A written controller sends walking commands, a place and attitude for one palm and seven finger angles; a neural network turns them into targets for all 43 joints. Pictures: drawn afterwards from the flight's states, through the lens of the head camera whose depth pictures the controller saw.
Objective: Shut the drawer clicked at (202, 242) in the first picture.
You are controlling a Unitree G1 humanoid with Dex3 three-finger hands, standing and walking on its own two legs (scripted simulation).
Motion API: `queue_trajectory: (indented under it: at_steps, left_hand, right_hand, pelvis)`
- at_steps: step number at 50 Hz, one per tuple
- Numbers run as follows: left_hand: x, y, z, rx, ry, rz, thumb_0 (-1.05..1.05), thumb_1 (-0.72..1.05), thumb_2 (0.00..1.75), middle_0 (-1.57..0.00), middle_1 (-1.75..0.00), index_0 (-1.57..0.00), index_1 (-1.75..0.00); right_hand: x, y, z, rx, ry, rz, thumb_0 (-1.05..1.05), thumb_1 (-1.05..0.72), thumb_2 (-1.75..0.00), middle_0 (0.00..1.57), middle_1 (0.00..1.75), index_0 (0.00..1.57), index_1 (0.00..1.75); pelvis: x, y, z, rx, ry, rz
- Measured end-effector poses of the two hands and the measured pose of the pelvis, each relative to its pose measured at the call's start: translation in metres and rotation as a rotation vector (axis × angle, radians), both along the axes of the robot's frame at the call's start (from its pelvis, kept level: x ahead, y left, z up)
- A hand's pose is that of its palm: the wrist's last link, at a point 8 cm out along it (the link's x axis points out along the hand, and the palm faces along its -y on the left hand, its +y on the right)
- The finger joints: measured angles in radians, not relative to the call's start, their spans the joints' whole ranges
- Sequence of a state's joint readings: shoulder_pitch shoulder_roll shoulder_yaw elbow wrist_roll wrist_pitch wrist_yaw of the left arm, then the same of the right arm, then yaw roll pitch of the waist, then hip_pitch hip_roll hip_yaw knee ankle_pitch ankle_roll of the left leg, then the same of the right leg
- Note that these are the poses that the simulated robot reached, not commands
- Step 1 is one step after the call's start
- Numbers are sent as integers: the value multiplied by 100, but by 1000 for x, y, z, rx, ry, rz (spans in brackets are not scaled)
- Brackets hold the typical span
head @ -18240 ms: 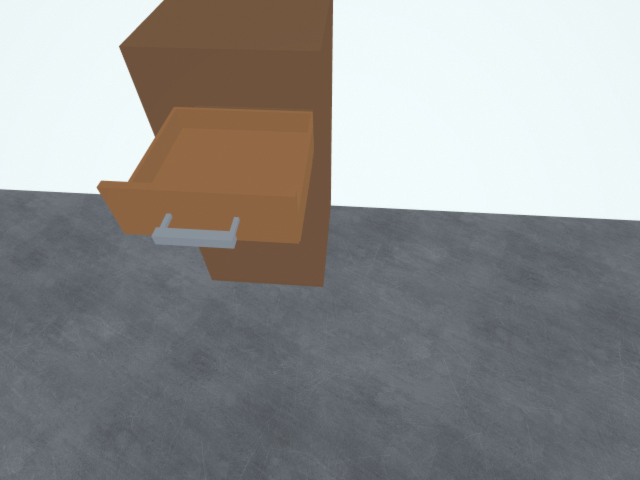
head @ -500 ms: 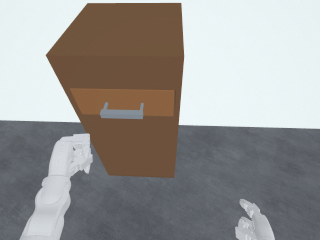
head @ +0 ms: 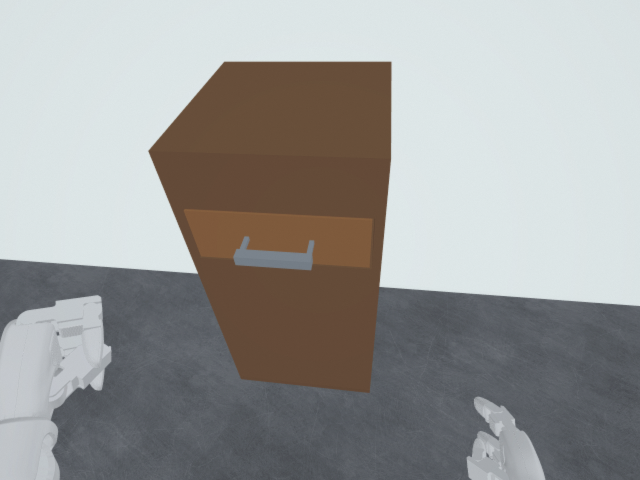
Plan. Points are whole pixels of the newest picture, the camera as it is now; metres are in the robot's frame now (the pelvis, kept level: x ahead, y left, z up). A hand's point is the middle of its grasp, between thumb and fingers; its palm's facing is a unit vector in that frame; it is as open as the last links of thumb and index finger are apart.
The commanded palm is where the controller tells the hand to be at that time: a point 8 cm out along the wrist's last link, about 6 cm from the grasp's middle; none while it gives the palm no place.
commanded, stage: draw the hand back to the body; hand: left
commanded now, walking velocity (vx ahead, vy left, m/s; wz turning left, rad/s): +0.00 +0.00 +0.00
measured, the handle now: (275, 251) +0.56 +0.17 -0.09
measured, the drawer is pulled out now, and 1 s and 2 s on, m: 0.00 0.00 0.00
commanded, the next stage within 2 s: step back with the hand held close in 0.22 s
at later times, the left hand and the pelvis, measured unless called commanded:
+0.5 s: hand (73, 351) +0.18 +0.25 +0.17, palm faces +0.39 -0.81 -0.44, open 3.3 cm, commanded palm +0.12 +0.29 +0.17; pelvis -0.02 +0.01 +0.00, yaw -1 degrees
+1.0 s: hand (30, 421) +0.12 +0.26 +0.16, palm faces +0.33 -0.80 -0.50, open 3.2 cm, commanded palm +0.05 +0.30 +0.17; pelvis -0.08 +0.02 -0.01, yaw +0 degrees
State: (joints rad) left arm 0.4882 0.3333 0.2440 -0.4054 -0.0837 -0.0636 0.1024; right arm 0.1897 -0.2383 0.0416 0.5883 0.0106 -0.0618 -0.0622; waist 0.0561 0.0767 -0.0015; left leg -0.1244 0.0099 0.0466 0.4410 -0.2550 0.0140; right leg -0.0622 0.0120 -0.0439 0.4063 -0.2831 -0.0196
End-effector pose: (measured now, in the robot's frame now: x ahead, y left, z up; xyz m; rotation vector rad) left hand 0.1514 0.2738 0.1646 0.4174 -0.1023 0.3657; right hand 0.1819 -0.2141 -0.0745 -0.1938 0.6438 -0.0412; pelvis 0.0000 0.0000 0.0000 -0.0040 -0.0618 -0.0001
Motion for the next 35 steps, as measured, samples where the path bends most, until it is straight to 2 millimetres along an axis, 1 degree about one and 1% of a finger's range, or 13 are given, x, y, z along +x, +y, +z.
queue_trajectory:
  at_steps: [5, 8, 13, 17, 19, 21, 23, 25, 29, 32, 35]
  left_hand:
    - [-18, 3, 20, 61, -54, 16, 2, 89, 90, -141, -160, -140, -160]
    - [-23, 4, 20, 61, -64, 26, 2, 89, 90, -141, -160, -140, -160]
    - [-22, 5, 9, 24, -46, 32, 1, 89, 90, -141, -160, -140, -160]
    - [-21, 3, 7, 17, -46, 17, 2, 89, 90, -141, -160, -140, -160]
    - [-20, 3, 11, 31, -61, 6, 2, 89, 90, -141, -160, -140, -160]
    - [-18, 7, 21, 76, -97, -2, 2, 89, 90, -141, -160, -140, -160]
    - [-16, 11, 26, 107, -109, -9, 2, 89, 90, -141, -160, -140, -160]
    - [-14, 12, 25, 118, -94, -24, 2, 89, 90, -141, -160, -140, -160]
    - [-14, 11, 14, 115, -21, -70, 1, 89, 90, -141, -160, -140, -160]
    - [-18, 13, 8, 118, 18, -94, 2, 89, 90, -141, -160, -140, -160]
    - [-25, 17, 7, 132, 23, -100, 2, 89, 90, -141, -160, -140, -160]
  right_hand:
    - [-2, -1, 0, 1, -17, -5, 1, -90, -90, 21, 30, 20, 30]
    - [-4, -2, -1, 0, -17, -7, 1, -90, -90, 21, 30, 20, 30]
    - [-10, -3, -2, -9, -12, -12, 1, -90, -90, 21, 30, 20, 30]
    - [-14, -3, 0, -15, -19, -19, 1, -90, -90, 21, 30, 20, 30]
    - [-16, -3, 1, -15, -23, -21, 1, -90, -90, 21, 30, 20, 30]
    - [-18, -3, 1, -18, -15, -20, 1, -90, -90, 21, 30, 20, 30]
    - [-22, -4, 1, -20, 4, -32, 1, -90, -90, 21, 30, 20, 30]
    - [-26, -7, 0, -24, 25, -53, 1, -90, -90, 21, 30, 20, 30]
    - [-39, -12, -2, -39, 71, -101, 1, -90, -90, 21, 30, 20, 30]
    - [-49, -14, -4, -55, 101, -126, 1, -90, -90, 21, 30, 20, 30]
    - [-59, -12, -5, -70, 121, -134, 1, -90, -90, 20, 30, 20, 30]
  pelvis:
    - [-1, 0, 0, -2, -7, -2]
    - [-3, 1, -1, -2, -11, 1]
    - [-7, 1, -1, -1, -15, 1]
    - [-8, 1, -1, -2, -19, -3]
    - [-9, 2, -1, -4, -20, -3]
    - [-11, 3, -1, -9, -7, -2]
    - [-13, 4, 0, -11, 10, -6]
    - [-16, 7, 0, -10, 26, -13]
    - [-22, 14, 0, -6, 51, -20]
    - [-27, 18, 0, -4, 62, -21]
    - [-34, 20, -1, -5, 69, -19]
